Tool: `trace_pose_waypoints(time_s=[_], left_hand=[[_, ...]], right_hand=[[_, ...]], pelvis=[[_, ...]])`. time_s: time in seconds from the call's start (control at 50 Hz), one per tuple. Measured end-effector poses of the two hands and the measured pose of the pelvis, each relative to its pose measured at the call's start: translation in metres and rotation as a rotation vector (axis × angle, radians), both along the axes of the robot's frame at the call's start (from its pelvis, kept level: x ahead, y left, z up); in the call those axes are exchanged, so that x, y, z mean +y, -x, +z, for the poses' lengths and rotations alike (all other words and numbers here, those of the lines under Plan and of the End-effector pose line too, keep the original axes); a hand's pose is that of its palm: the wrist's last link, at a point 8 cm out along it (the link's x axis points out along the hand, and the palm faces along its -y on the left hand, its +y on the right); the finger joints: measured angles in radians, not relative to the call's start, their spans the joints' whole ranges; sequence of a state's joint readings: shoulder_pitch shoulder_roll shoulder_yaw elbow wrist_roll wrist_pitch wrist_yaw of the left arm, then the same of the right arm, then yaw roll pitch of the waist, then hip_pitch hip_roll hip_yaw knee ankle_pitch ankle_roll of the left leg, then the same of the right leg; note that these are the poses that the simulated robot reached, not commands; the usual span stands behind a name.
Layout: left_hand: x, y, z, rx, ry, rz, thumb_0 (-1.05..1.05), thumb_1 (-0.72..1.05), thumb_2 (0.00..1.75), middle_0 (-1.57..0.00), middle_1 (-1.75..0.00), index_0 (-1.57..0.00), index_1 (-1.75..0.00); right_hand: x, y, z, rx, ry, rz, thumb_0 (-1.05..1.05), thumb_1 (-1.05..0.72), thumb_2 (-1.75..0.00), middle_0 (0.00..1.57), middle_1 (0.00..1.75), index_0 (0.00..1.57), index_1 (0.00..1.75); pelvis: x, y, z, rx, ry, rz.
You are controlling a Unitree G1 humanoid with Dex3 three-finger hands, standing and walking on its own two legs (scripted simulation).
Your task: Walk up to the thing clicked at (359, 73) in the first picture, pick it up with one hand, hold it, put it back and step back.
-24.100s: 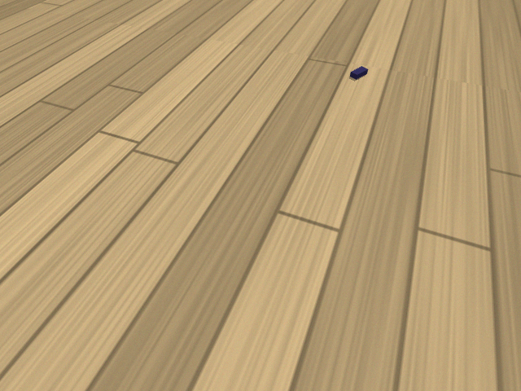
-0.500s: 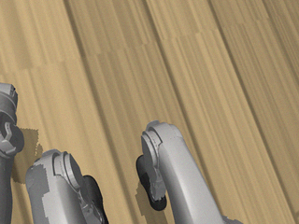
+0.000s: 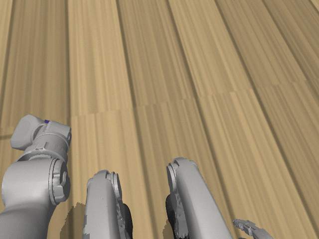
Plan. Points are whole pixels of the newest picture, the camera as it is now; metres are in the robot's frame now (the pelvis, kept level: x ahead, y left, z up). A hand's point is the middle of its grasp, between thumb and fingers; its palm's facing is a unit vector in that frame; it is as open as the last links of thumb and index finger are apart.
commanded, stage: lift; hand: left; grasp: from above
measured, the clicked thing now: (47, 144) +0.41 +0.27 -0.12
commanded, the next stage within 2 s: hold in 0.94 s
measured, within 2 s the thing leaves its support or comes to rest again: neither
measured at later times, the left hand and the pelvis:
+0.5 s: hand (1, 116) +0.38 +0.22 +0.13, palm faces -0.15 -0.42 -0.90, open 9.3 cm; pelvis +0.03 -0.01 +0.18, yaw +1 degrees
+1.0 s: hand out of the picture +0.39 +0.21 +0.21, palm faces -0.14 -0.44 -0.89, open 9.1 cm; pelvis +0.06 -0.01 +0.26, yaw +1 degrees
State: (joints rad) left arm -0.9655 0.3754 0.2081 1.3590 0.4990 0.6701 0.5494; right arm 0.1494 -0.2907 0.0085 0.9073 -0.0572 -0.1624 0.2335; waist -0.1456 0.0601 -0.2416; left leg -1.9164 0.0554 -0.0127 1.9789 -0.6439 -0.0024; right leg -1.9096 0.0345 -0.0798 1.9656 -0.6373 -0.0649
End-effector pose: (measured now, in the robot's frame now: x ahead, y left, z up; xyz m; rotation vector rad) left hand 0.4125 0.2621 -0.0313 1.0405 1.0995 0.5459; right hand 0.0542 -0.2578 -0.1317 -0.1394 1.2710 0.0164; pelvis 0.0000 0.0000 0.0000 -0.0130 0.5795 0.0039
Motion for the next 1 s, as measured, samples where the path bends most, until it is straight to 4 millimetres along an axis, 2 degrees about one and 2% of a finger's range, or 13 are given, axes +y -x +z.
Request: trace_pose_waypoints(time_s=[0.12, 0.22, 0.38, 0.48, 0.58, 0.78, 1.0], left_hand=[[-0.016, 0.012, 0.044, 0.001, -0.017, -0.032, -0.01, 0.07, 0.62, -0.75, -0.44, -0.74, -0.49], [-0.028, 0.021, 0.089, -0.009, 0.0, -0.045, -0.02, 0.06, 0.64, -0.74, -0.46, -0.74, -0.5], [-0.033, 0.026, 0.173, -0.016, -0.017, -0.039, -0.02, 0.05, 0.64, -0.74, -0.48, -0.73, -0.52], [-0.033, 0.03, 0.213, 0.022, -0.029, -0.01, -0.02, 0.07, 0.61, -0.74, -0.48, -0.73, -0.53], [-0.033, 0.032, 0.233, 0.069, -0.043, 0.0, -0.02, 0.09, 0.57, -0.74, -0.48, -0.73, -0.52], [-0.047, 0.031, 0.243, 0.055, 0.034, -0.002, -0.01, 0.12, 0.49, -0.74, -0.49, -0.73, -0.53], [-0.041, 0.02, 0.301, 0.014, -0.009, -0.014, -0.01, 0.13, 0.43, -0.76, -0.46, -0.76, -0.5]], right_hand=[[-0.018, -0.005, 0.051, -0.058, 0.081, -0.036, 0.01, -0.91, -0.9, 0.2, 0.3, 0.2, 0.3], [-0.026, -0.013, 0.097, -0.105, 0.114, -0.061, 0.01, -0.91, -0.9, 0.2, 0.3, 0.2, 0.3], [-0.025, -0.032, 0.161, -0.178, 0.114, -0.09, 0.01, -0.9, -0.9, 0.2, 0.3, 0.2, 0.3], [-0.019, -0.043, 0.191, -0.208, 0.096, -0.092, 0.01, -0.9, -0.9, 0.2, 0.3, 0.2, 0.3], [-0.012, -0.052, 0.21, -0.214, 0.074, -0.078, 0.01, -0.89, -0.9, 0.2, 0.3, 0.2, 0.3], [-0.003, -0.061, 0.236, -0.174, 0.038, -0.047, 0.01, -0.9, -0.9, 0.2, 0.3, 0.2, 0.3], [-0.005, -0.085, 0.27, -0.227, 0.036, -0.055, 0.01, -0.9, -0.9, 0.2, 0.3, 0.2, 0.3]], pelvis=[[-0.003, -0.001, 0.042, -0.027, 0.0, 0.001], [-0.004, -0.005, 0.084, -0.069, -0.004, -0.003], [-0.007, -0.018, 0.147, -0.159, -0.006, -0.003], [-0.009, -0.029, 0.178, -0.212, -0.006, 0.006], [-0.011, -0.036, 0.2, -0.243, -0.007, 0.013], [-0.009, -0.045, 0.23, -0.281, -0.013, 0.01], [-0.006, -0.062, 0.261, -0.346, -0.014, 0.007]])
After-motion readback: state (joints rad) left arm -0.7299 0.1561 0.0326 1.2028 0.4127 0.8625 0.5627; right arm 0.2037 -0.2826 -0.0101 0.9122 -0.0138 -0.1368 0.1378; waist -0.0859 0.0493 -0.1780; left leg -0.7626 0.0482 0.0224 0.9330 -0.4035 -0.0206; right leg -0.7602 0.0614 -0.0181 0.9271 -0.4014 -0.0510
